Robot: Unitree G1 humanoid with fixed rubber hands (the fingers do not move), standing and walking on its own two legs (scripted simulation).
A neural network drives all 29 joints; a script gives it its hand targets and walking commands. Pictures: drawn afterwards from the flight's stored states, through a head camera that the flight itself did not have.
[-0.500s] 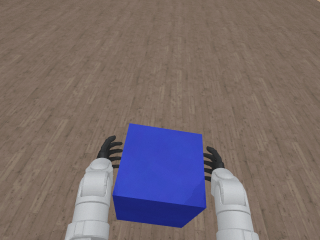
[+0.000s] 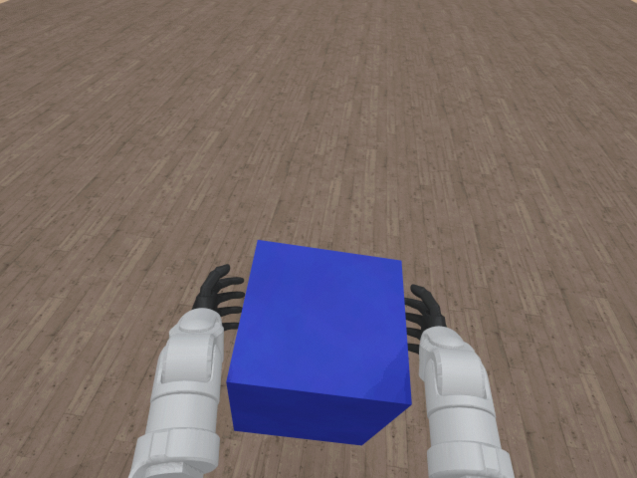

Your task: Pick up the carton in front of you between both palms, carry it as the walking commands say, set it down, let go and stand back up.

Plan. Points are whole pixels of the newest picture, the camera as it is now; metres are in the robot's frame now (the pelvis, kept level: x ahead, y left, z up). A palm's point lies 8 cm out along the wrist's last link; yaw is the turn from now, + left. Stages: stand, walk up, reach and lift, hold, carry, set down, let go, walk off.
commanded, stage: set down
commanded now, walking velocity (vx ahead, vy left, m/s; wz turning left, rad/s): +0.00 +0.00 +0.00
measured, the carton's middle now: (313, 350) +0.32 +0.01 -0.05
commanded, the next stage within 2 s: none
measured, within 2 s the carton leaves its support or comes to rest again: rests again in 1.90 s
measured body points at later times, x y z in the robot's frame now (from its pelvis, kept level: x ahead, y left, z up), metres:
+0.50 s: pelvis -0.01 +0.00 -0.04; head +0.18 -0.01 +0.36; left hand +0.39 +0.11 -0.13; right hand +0.34 -0.18 -0.14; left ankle +0.05 +0.11 -0.74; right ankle +0.01 -0.09 -0.74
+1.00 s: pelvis -0.04 +0.03 -0.18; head +0.21 +0.00 +0.19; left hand +0.44 +0.09 -0.27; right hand +0.38 -0.20 -0.28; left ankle +0.04 +0.12 -0.74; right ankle +0.01 -0.10 -0.74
